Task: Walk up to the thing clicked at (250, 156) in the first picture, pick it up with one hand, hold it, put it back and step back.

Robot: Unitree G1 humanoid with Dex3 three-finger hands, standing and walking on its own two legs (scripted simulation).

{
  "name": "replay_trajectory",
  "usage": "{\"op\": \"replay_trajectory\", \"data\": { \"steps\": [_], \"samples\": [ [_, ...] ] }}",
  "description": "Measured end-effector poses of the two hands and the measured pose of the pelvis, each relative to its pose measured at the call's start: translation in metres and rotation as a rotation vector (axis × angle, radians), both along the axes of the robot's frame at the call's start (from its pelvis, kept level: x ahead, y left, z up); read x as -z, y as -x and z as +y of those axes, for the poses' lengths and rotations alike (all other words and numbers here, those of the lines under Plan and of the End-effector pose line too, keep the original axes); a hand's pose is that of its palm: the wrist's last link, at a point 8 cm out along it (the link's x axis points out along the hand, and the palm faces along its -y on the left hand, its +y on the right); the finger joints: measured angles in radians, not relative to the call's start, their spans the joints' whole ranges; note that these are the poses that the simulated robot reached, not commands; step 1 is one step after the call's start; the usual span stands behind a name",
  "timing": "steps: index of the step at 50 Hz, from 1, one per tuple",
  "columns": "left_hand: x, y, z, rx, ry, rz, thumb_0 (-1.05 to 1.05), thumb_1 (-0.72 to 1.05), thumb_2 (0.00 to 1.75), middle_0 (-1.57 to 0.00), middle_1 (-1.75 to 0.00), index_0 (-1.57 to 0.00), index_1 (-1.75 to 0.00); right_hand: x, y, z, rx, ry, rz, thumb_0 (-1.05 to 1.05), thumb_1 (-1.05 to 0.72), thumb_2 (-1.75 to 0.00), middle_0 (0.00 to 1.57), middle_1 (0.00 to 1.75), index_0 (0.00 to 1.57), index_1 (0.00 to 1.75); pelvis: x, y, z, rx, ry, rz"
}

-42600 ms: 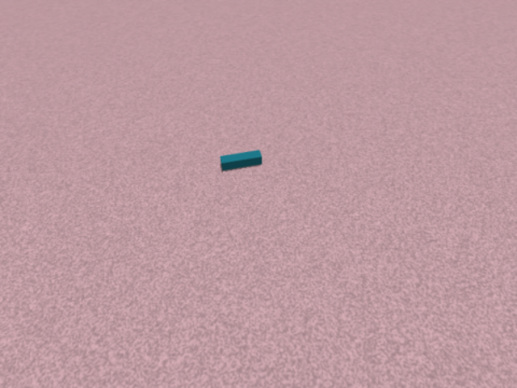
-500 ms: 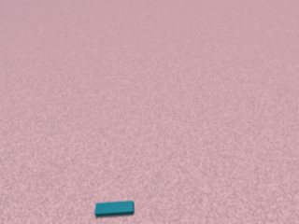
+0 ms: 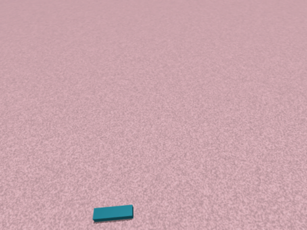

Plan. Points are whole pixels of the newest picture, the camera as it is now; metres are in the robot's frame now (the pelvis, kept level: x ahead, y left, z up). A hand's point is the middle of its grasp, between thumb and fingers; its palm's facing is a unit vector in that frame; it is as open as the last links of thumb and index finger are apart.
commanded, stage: stand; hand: left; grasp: from above
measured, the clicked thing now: (113, 213) +0.40 +0.27 -0.75
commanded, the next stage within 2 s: step back in 1.20 s
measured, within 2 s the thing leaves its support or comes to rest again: neither
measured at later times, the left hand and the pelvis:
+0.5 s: hand out of the picture +0.08 +0.24 -0.16, palm faces +0.00 -0.94 -0.33, open 7.4 cm; pelvis +0.01 +0.00 +0.00, yaw +0 degrees
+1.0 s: hand out of the picture +0.08 +0.24 -0.16, palm faces -0.01 -0.94 -0.34, open 7.4 cm; pelvis +0.01 +0.00 +0.00, yaw +0 degrees
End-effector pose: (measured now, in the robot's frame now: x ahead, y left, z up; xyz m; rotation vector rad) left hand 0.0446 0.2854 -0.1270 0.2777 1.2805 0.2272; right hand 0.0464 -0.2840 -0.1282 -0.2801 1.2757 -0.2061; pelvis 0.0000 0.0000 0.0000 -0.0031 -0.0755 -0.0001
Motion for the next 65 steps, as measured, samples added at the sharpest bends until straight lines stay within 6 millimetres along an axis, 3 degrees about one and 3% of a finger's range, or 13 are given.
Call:
{"op": "replay_trajectory", "data": {
  "steps": [20,60,65],
  "samples": [
    [-0.005,-0.030,0.000,0.020,-0.003,-0.039,0.01,0.90,0.90,-0.21,-0.30,-0.20,-0.30,-0.004,-0.022,-0.004,-0.011,0.006,-0.029,0.01,-0.91,-0.90,0.21,0.30,0.21,0.30,-0.002,-0.009,-0.002,0.004,-0.003,0.013],
    [-0.007,-0.026,0.003,0.041,-0.010,-0.025,0.01,0.90,0.90,-0.21,-0.30,-0.20,-0.30,-0.006,-0.017,-0.013,-0.013,0.010,-0.012,0.01,-0.91,-0.90,0.21,0.30,0.21,0.30,-0.002,-0.007,-0.005,0.003,-0.004,0.022],
    [-0.004,-0.024,0.012,0.021,-0.025,-0.029,0.01,0.90,0.90,-0.21,-0.30,-0.21,-0.30,-0.003,-0.017,-0.021,-0.001,0.020,-0.015,0.01,-0.91,-0.90,0.21,0.30,0.21,0.30,0.004,0.005,-0.004,0.002,0.008,0.031]
  ]
}}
